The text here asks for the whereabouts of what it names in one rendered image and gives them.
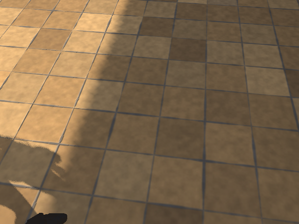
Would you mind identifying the left robot hand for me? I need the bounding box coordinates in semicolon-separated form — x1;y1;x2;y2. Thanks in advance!
25;213;67;224

